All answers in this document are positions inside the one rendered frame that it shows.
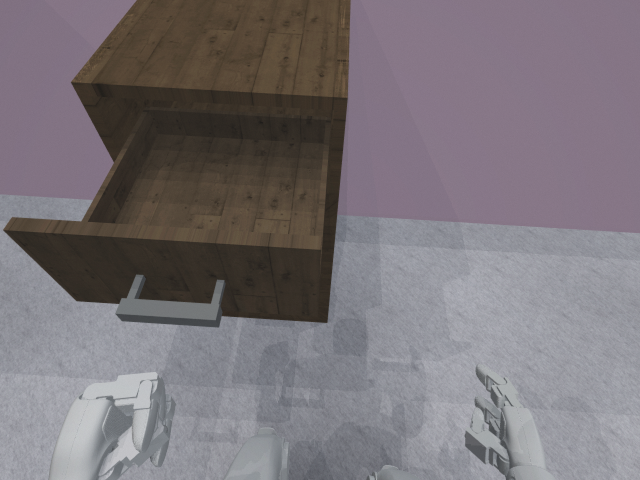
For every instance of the left robot thigh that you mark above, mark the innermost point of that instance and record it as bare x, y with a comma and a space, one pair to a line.
262, 457

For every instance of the drawer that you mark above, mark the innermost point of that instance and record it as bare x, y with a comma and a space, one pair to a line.
197, 196

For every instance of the left robot shin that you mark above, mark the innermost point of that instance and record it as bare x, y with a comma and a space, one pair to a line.
267, 431

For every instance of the handle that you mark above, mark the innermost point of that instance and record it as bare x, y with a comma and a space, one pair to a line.
132, 309

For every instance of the right robot hand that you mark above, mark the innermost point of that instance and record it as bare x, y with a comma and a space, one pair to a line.
513, 438

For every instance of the left robot hand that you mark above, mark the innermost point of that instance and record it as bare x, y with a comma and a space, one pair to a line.
131, 411

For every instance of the cabinet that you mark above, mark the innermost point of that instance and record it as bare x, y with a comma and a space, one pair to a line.
260, 56

